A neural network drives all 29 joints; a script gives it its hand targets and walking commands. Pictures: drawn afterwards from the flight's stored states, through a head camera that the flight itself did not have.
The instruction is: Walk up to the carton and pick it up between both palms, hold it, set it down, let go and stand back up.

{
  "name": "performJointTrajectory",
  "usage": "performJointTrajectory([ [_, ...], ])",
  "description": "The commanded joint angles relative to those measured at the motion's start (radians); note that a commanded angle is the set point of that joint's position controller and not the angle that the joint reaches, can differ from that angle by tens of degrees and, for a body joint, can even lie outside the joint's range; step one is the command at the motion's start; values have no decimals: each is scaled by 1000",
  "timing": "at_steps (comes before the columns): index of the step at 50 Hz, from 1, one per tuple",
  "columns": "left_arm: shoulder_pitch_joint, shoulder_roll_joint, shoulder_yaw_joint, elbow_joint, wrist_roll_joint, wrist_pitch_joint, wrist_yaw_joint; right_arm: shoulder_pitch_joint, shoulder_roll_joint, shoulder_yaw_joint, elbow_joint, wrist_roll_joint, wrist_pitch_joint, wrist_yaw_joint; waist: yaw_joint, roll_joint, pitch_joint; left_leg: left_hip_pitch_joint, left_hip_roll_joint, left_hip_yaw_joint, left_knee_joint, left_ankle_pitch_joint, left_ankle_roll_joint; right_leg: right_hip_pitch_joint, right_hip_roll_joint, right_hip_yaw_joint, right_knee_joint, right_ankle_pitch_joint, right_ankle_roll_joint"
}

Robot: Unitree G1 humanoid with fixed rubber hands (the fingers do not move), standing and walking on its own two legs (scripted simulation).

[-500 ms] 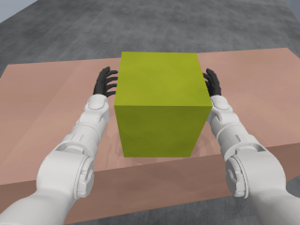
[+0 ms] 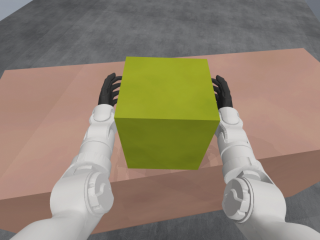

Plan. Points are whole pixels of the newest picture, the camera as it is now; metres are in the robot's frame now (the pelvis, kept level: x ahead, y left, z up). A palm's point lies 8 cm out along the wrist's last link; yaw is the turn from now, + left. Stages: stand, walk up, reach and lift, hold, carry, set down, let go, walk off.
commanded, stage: reach and lift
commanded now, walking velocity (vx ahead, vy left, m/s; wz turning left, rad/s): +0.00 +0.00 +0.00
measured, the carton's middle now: (164, 117) +0.42 -0.01 +0.05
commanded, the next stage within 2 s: none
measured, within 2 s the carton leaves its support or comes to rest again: leaves its support in 1.32 s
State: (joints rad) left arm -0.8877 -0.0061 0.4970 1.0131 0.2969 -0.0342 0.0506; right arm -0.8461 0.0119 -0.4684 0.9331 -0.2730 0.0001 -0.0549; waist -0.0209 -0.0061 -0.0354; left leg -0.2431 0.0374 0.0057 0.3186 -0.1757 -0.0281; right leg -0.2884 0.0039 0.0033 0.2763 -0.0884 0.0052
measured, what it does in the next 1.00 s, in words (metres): stands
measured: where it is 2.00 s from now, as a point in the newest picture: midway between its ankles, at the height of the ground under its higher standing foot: outside the picture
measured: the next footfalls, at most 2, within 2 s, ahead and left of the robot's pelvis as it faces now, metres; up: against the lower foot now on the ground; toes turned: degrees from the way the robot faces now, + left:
none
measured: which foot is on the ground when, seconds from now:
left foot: down 0.00-1.00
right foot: down 0.00-1.00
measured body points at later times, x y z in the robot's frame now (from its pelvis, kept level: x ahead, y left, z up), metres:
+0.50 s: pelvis +0.02 +0.01 +0.00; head +0.03 +0.03 +0.45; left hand +0.43 +0.16 +0.09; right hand +0.43 -0.15 +0.10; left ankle -0.02 +0.13 -0.75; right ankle +0.03 -0.12 -0.75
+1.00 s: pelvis +0.02 +0.01 +0.00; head +0.03 +0.03 +0.45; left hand +0.43 +0.16 +0.09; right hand +0.42 -0.15 +0.09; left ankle -0.02 +0.13 -0.75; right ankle +0.03 -0.12 -0.75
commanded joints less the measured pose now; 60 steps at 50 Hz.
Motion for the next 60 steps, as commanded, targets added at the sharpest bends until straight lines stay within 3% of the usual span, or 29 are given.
performJointTrajectory([
  [1, -448, -393, -136, -120, 79, 11, -155, -438, 526, 201, -135, -89, -81, 157, 40, -30, -459, -53, -73, 118, -67, 186, 2, 605, -5, -53, 94, 455, 65],
  [6, -378, -412, -178, -204, 67, 77, -156, -403, 511, 235, -172, -74, -98, 177, 37, -32, -383, 21, -61, 119, -65, 199, 0, 528, 8, -82, 77, 376, 67],
  [11, -347, -463, -251, -277, 51, 121, -133, -391, 467, 250, -150, -48, -116, 190, 34, 7, -366, 176, -42, 112, -9, 363, -37, 421, 34, -111, 51, 347, 45],
  [14, -341, -478, -275, -289, 45, 133, -124, -388, 455, 242, -137, -45, -126, 189, 25, 15, -366, 204, -37, 107, 0, 373, -43, 382, 37, -117, 35, 304, 32],
  [22, -318, -519, -338, -330, 33, 143, -116, -371, 464, 275, -127, -14, -152, 174, 9, 31, -407, 200, -43, 100, 27, 446, -49, 414, 34, -110, 52, 390, 34],
  [31, -294, -495, -312, -317, 35, 149, -139, -370, 485, 307, -159, -3, -147, 152, 12, -23, -373, 97, -60, 97, -22, 301, -9, 496, 16, -99, 63, 432, 53],
  [35, -291, -507, -324, -319, 38, 149, -139, -349, 486, 295, -138, -5, -145, 150, -2, 1, -380, 123, -55, 91, -25, 308, -16, 470, 21, -104, 56, 407, 41],
  [38, -308, -494, -314, -307, 32, 141, -138, -365, 482, 291, -139, -15, -150, 150, 5, -26, -379, 128, -55, 87, -23, 304, -11, 458, 24, -109, 49, 378, 43],
  [41, -319, -501, -310, -298, 36, 139, -134, -372, 482, 281, -132, -19, -147, 153, 8, 4, -362, 114, -57, 94, -34, 269, -12, 452, 18, -104, 40, 344, 38],
  [46, -324, -508, -328, -310, 34, 149, -130, -397, 482, 292, -150, -2, -156, 151, 10, 18, -406, 145, -52, 94, -23, 296, -19, 436, 22, -107, 36, 344, 31],
  [53, -321, -513, -349, -319, 13, 140, -127, -392, 497, 334, -135, 15, -167, 141, 4, -12, -408, 146, -52, 85, 3, 375, -24, 460, 29, -113, 59, 455, 33],
  [56, -307, -520, -351, -314, 17, 144, -133, -403, 508, 352, -170, 24, -173, 130, 13, -19, -414, 105, -61, 89, -8, 342, -13, 503, 18, -101, 59, 476, 46],
  [60, -333, -524, -373, -322, 5, 133, -121, -447, 501, 372, -182, 40, -191, 130, 17, -1, -442, 91, -56, 80, -7, 337, -16, 494, 20, -105, 63, 463, 34],
])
